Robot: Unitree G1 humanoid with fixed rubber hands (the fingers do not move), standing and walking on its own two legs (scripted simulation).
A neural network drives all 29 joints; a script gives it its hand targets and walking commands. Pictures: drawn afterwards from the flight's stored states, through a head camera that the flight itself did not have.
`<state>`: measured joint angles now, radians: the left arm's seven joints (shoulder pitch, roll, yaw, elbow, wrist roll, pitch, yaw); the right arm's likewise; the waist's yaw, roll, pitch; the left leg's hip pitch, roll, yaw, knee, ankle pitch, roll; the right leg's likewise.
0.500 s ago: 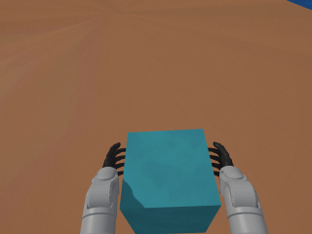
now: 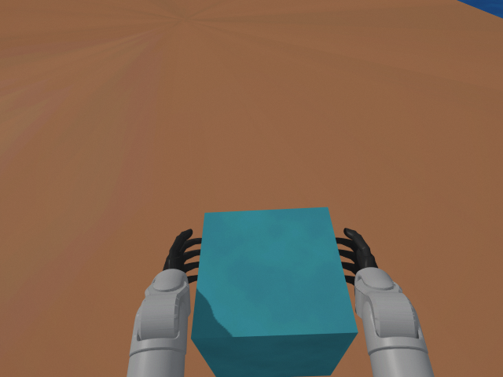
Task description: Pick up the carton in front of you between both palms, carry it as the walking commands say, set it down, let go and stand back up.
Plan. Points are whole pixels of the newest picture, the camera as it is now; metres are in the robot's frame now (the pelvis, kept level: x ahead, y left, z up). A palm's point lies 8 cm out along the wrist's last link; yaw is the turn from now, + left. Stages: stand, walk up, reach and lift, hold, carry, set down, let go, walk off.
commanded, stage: hold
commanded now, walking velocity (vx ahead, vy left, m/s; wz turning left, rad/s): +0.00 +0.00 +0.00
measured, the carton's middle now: (270, 297) +0.29 +0.00 -0.05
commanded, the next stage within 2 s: set down in 0.36 s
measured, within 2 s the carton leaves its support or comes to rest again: neither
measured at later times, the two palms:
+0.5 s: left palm (176, 283) +0.26 +0.15 +0.04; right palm (376, 300) +0.24 -0.15 +0.04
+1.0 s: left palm (198, 304) +0.31 +0.15 -0.14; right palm (343, 306) +0.31 -0.15 -0.14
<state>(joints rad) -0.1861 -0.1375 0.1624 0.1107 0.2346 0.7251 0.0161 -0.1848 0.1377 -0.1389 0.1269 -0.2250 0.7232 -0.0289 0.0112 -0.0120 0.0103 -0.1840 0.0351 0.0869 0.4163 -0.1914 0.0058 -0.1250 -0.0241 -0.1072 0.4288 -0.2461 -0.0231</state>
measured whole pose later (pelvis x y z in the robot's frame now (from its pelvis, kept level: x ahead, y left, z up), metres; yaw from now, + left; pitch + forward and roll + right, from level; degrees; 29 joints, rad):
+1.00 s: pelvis -0.07 +0.02 -0.07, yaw -3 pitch +20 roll +0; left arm -0.61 -0.20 0.49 0.51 0.33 0.21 0.03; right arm -0.66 0.09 -0.44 0.63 -0.35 0.19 0.05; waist 0.01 0.00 0.11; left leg -0.97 -0.03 -0.03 0.91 -0.28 0.00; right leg -0.95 0.03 0.04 0.94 -0.34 0.00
